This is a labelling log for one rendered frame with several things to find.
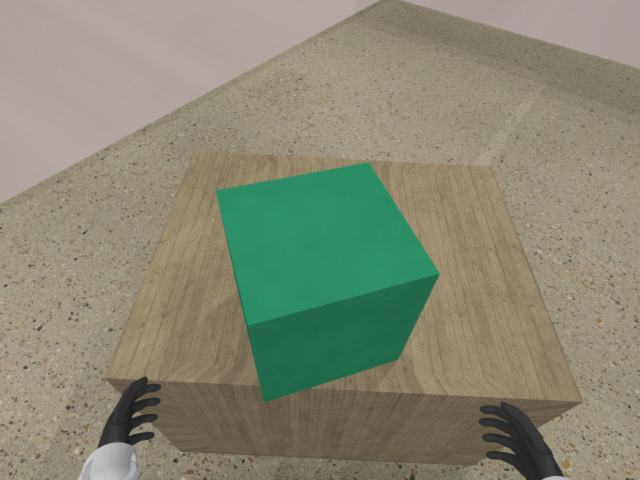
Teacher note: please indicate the right robot hand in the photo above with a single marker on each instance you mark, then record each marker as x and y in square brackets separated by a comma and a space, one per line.
[533, 459]

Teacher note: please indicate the left robot forearm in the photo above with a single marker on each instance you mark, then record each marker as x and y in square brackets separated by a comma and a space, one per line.
[114, 461]

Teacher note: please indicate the pedestal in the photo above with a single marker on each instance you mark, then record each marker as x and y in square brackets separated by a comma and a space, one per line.
[483, 337]

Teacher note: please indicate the carton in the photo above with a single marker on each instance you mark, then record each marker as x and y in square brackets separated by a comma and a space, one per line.
[330, 275]

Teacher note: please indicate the left robot hand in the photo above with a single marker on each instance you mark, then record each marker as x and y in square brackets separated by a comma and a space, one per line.
[120, 423]

